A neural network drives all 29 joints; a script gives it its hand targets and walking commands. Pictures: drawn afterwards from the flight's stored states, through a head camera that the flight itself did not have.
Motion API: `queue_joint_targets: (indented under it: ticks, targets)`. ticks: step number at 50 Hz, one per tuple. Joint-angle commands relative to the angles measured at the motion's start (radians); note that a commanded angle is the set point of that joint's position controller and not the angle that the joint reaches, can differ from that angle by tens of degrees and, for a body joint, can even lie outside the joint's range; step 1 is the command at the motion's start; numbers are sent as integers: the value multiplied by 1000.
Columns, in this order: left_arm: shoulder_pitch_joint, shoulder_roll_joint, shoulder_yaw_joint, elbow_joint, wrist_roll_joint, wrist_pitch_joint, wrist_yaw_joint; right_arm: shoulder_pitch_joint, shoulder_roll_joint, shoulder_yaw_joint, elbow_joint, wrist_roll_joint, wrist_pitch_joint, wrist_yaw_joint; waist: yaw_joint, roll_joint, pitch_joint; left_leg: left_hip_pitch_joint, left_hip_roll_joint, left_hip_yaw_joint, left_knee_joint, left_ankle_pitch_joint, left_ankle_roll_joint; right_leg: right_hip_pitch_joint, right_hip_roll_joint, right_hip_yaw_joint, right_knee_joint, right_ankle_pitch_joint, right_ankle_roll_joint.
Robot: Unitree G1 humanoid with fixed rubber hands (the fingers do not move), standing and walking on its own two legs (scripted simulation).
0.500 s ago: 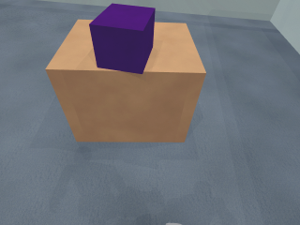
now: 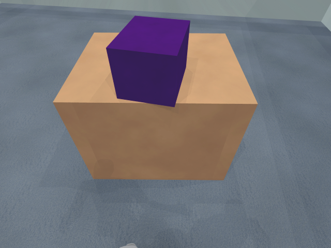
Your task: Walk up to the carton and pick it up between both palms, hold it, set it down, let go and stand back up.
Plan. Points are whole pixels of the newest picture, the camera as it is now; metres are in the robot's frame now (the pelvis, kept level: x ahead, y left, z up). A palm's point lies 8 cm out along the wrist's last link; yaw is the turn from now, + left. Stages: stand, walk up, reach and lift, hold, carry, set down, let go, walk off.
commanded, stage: walk up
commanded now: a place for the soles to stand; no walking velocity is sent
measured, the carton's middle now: (153, 59) +0.84 +0.07 +0.04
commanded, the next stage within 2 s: none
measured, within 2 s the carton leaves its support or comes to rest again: neither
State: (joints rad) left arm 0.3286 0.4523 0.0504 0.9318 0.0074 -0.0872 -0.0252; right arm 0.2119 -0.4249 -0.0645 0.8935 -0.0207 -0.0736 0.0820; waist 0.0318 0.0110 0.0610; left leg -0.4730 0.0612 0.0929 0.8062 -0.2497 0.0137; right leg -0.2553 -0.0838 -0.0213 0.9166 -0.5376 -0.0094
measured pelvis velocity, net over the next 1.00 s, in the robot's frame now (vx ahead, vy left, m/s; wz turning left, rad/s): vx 0.29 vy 0.05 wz -0.06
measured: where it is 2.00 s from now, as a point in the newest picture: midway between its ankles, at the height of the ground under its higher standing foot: (153, 235)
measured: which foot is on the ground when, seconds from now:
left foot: down 0.00-0.32, up 0.34-0.62, down 0.64-1.00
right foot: down 0.00-0.00, up 0.02-0.26, down 0.28-0.68, up 0.70-0.94, down 0.96-1.00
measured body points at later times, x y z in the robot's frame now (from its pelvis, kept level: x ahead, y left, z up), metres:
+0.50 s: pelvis +0.15 +0.01 +0.01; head +0.15 -0.02 +0.46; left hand +0.24 +0.34 -0.07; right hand +0.18 -0.32 -0.12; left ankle +0.20 +0.14 -0.66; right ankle +0.19 -0.10 -0.70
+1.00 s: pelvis +0.29 +0.05 +0.00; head +0.31 +0.04 +0.45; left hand +0.41 +0.37 -0.11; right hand +0.32 -0.28 -0.12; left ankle +0.31 +0.18 -0.70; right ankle +0.37 -0.05 -0.70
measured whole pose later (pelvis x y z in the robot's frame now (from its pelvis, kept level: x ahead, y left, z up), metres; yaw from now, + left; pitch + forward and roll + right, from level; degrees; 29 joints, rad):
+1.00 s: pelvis +0.29 +0.05 +0.00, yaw -3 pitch -3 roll +1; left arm 0.18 0.40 0.05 0.97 0.02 -0.07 0.00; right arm 0.27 -0.42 -0.04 0.94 0.01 -0.04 0.01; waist -0.03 0.00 0.11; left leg -0.36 0.08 0.10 0.88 -0.44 0.00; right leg -0.47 -0.03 -0.06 0.85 -0.29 -0.04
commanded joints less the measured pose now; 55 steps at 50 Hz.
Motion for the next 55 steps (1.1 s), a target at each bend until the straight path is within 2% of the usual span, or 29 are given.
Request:
queue_joint_targets:
  ticks: [1,3,6,10,13,14,15,16,17,18,19,22,29,31,32,33,34,35,36,38,41,45,47,48,49,50,52,54,55]
  targets:
    - [-105,243,38,-103,-16,-30,36,202,-357,-123,-40,37,-18,-37,-150,86,-80,507,379,-779,-552,-344,309,-570,59,80,417,19,-36]
    - [-59,227,43,-72,-16,-33,31,133,-305,-97,-68,32,-13,-49,-95,17,-41,415,344,-586,-492,-167,297,-541,-2,101,382,88,-39]
    - [-12,195,46,-48,-12,-27,16,91,-277,-82,-81,22,-19,-49,-59,91,-20,270,285,-363,-461,-45,263,-400,-39,72,168,102,-26]
    - [-66,178,58,-74,0,-24,-4,69,-290,-79,-96,6,-17,-38,-59,151,-9,156,291,-306,-477,-131,277,-253,-27,16,-64,133,-28]
    - [41,179,75,-32,9,-33,-2,-21,-259,-65,-131,17,-2,-28,25,120,-53,-21,206,-171,-331,-283,194,40,36,-41,-254,286,-45]
    - [118,215,95,-2,14,-36,7,-14,-206,-49,-136,14,5,-24,58,27,-91,-150,145,-110,-183,-349,148,224,60,-20,-272,252,-56]
    - [197,287,125,8,20,-39,22,-14,-143,-29,-156,11,9,-22,120,-209,-83,-345,35,2,109,-382,85,334,-63,244,-434,-49,-104]
    - [190,366,136,-24,19,-44,29,2,-142,-21,-160,10,13,-29,110,-319,-81,-438,-81,-34,373,-363,41,264,-358,810,-738,-433,-229]
    - [97,367,130,-51,2,-38,30,-1,-244,-51,-130,11,22,-43,74,-177,-31,-406,-11,-187,409,-345,28,207,-423,859,-725,-463,-298]
    - [31,326,118,-80,-13,-38,34,43,-276,-60,-96,19,21,-41,36,-76,-7,-390,23,-200,407,-257,25,202,-379,725,-676,-353,-285]
    - [4,299,109,-84,-15,-40,40,46,-259,-60,-77,15,18,-42,28,-52,19,-376,36,-198,391,-198,22,161,-333,613,-648,-205,-257]
    - [-45,270,105,-82,-6,-41,36,114,-251,-63,-26,5,16,-39,-12,-125,33,-238,69,-174,292,-150,9,27,-284,411,-610,-15,-242]
    - [-95,308,99,-95,7,-34,20,43,-241,-80,-26,0,21,-6,-14,-196,33,-29,60,-63,31,-104,12,-148,-247,266,-571,-112,-236]
    - [-159,293,81,-99,11,-26,19,118,-245,-91,-2,-2,13,-7,-88,-166,16,192,27,-15,-49,-65,29,-302,-208,174,-484,-149,-192]
    - [-179,252,65,-101,18,-17,19,203,-252,-102,26,-2,8,-12,-135,-89,-7,336,-15,8,-77,-96,27,-389,-157,102,-351,-159,-163]
    - [-167,190,42,-101,22,-7,19,303,-283,-119,58,-3,5,-23,-183,71,-40,475,-29,-48,-137,-213,42,-490,-82,18,-123,-144,-122]
    - [-151,129,27,-107,0,-7,20,348,-356,-135,39,-7,1,-35,-210,348,-14,473,207,-572,-473,-652,140,-627,72,-108,234,-31,-51]
    - [-150,199,40,-96,-9,-7,35,277,-402,-138,11,14,-5,-37,-173,264,13,395,377,-921,-627,-692,281,-638,68,31,342,-51,-44]
    - [-158,248,42,-85,-6,-13,39,202,-390,-132,-16,23,-5,-43,-137,117,41,353,389,-877,-601,-577,311,-612,16,75,357,-13,-33]
    - [-94,239,51,-38,0,-20,35,143,-336,-104,-33,16,-6,-57,-86,34,16,332,349,-676,-478,-320,305,-559,-31,92,316,34,-32]
    - [-38,196,51,-8,1,-9,24,106,-303,-84,-39,12,-13,-66,-50,109,11,205,301,-429,-403,27,280,-392,-41,59,157,34,-32]
    - [-21,140,48,6,-1,6,31,26,-253,-53,-46,10,-11,-81,-8,139,-34,71,265,-233,-258,492,233,-124,2,2,-69,174,-42]
    - [23,159,61,36,7,5,40,-4,-199,-29,-47,30,-1,-82,34,100,-101,-7,181,-132,-90,371,127,70,37,21,-250,375,-65]
    - [-5,214,71,21,14,6,44,33,-154,-14,-49,39,4,-85,24,-50,-123,-53,109,-62,29,228,67,99,-50,175,-354,449,-91]
    - [-85,279,75,-21,13,4,45,47,-134,-9,-50,44,15,-92,-6,-199,-153,-50,-9,-36,151,-104,17,10,-267,529,-505,367,-188]
    - [-158,282,73,-29,4,12,38,43,-213,-32,-13,48,30,-106,-16,-173,-154,50,-20,-86,186,-384,21,-62,-312,554,-494,302,-277]
    - [-214,241,56,-30,0,18,44,41,-201,-27,32,43,25,-107,-39,-109,-110,15,-13,-106,113,-342,28,-52,-247,419,-447,290,-251]
    - [-266,211,44,-24,-2,31,43,128,-193,-21,100,36,12,-113,-81,-148,-129,152,10,-109,-109,-81,39,-122,-191,287,-357,362,-170]
    - [-288,167,30,-25,-6,38,37,128,-209,-23,112,26,4,-114,-83,-99,-134,217,48,-193,-206,-4,51,-178,-131,209,-289,380,-117]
